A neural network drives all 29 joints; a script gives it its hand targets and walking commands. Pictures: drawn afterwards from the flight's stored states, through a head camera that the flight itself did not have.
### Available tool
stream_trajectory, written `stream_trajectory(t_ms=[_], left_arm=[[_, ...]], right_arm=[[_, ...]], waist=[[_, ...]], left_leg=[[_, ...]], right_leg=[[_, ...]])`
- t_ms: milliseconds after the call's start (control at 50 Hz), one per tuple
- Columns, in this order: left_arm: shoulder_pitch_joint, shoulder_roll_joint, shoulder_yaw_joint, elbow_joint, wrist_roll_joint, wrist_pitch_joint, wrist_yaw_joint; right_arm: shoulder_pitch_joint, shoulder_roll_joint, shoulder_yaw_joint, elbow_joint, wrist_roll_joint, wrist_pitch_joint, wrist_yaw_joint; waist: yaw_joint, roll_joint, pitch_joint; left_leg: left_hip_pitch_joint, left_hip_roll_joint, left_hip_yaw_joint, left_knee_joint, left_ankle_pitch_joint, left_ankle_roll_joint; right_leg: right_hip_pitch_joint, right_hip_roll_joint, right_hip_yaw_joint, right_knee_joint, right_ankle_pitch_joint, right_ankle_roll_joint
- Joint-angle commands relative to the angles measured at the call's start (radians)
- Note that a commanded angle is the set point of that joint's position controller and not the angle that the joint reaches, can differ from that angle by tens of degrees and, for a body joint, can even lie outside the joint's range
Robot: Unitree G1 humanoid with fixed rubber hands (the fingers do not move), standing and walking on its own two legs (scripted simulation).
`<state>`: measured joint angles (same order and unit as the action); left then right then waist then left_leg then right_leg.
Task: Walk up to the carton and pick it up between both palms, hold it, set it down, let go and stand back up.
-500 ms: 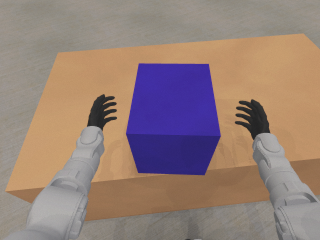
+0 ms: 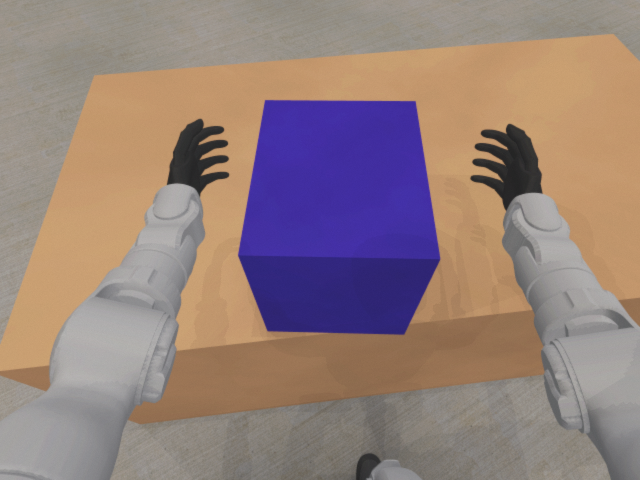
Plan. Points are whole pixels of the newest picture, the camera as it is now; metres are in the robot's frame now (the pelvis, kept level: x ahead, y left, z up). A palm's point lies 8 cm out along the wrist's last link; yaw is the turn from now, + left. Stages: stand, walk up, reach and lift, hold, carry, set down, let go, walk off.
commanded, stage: reach and lift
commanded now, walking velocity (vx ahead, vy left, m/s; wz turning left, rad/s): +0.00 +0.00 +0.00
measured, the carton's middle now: (337, 222) +0.49 -0.03 -0.04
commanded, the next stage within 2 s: none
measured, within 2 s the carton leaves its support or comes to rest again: neither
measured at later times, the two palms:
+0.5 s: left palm (205, 236) +0.45 +0.17 -0.01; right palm (482, 251) +0.41 -0.23 -0.03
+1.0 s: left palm (231, 248) +0.45 +0.14 -0.04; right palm (462, 258) +0.41 -0.21 -0.05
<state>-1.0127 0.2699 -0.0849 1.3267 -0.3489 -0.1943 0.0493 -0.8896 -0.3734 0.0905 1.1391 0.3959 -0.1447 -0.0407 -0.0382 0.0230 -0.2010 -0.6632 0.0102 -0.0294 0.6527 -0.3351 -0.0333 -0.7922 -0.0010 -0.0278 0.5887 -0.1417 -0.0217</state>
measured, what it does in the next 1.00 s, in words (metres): lowers itself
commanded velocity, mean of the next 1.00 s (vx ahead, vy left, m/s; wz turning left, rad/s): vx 0.00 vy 0.00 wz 0.00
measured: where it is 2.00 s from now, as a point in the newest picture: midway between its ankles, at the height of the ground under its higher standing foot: outside the picture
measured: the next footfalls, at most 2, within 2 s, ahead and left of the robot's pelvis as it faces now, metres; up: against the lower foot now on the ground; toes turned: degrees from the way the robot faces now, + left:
none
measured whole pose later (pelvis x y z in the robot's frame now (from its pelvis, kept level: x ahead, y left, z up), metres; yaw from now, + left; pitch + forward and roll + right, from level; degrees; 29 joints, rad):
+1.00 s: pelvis -0.02 +0.01 -0.07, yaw +1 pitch +31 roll +1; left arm -1.01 0.17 -0.07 1.48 -0.37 -0.47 0.08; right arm -0.90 -0.22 0.01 1.25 0.25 -0.34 -0.09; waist -0.07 0.07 -0.29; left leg -1.14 -0.02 -0.03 1.10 -0.50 -0.03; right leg -1.27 -0.02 -0.01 1.03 -0.30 -0.01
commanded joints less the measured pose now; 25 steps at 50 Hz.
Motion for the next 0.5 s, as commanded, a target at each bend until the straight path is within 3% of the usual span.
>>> stream_trajectory(t_ms=[0,20,80,200,340,360,420,480], left_arm=[[-0.445,0.192,0.021,-0.115,0.019,-0.087,-0.010],[-0.454,0.176,0.007,-0.099,0.015,-0.093,-0.009],[-0.466,0.161,-0.013,-0.098,-0.005,-0.131,0.001],[-0.501,0.136,-0.065,0.037,-0.051,-0.220,0.010],[-0.530,0.157,-0.074,0.051,-0.082,-0.298,0.012],[-0.540,0.158,-0.084,0.035,-0.092,-0.307,0.011],[-0.524,0.170,-0.061,0.013,-0.095,-0.334,0.004],[-0.476,0.166,-0.044,0.057,-0.070,-0.347,-0.006]], right_arm=[[-0.483,-0.154,-0.024,-0.122,0.008,-0.080,-0.014],[-0.481,-0.151,-0.027,-0.094,0.003,-0.082,-0.010],[-0.465,-0.143,-0.036,-0.093,-0.004,-0.104,0.006],[-0.483,-0.115,-0.056,-0.006,-0.042,-0.158,0.031],[-0.507,-0.116,-0.077,-0.011,-0.061,-0.234,0.015],[-0.523,-0.122,-0.089,-0.027,-0.066,-0.247,0.008],[-0.519,-0.111,-0.089,-0.074,-0.079,-0.276,-0.009],[-0.496,-0.095,-0.081,-0.033,-0.089,-0.292,-0.024]], waist=[[-0.032,-0.069,-0.738],[-0.043,-0.047,-0.712],[-0.034,0.004,-0.731],[-0.050,0.012,-0.673],[-0.063,0.032,-0.858],[-0.081,0.032,-0.906],[-0.084,-0.005,-1.018],[-0.089,-0.014,-1.006]], left_leg=[[-0.128,-0.048,0.045,-0.089,0.311,-0.019],[-0.108,-0.045,0.043,-0.090,0.302,-0.025],[-0.049,-0.037,0.038,-0.067,0.327,-0.042],[-0.136,-0.033,0.027,-0.012,0.190,-0.040],[-0.217,-0.051,0.044,0.112,0.242,-0.052],[-0.230,-0.053,0.047,0.134,0.258,-0.055],[-0.278,-0.066,0.059,0.186,0.291,-0.049],[-0.355,-0.073,0.067,0.214,0.263,-0.036]], right_leg=[[0.884,-0.009,0.063,0.069,0.509,0.074],[0.830,-0.004,0.052,0.066,0.462,0.063],[0.706,0.007,0.025,0.063,0.384,0.044],[0.505,-0.001,-0.006,0.119,0.189,0.032],[0.478,0.004,-0.011,0.233,0.284,0.048],[0.486,0.007,-0.011,0.249,0.308,0.051],[0.548,0.015,0.000,0.296,0.391,0.069],[0.561,0.015,0.013,0.330,0.378,0.072]])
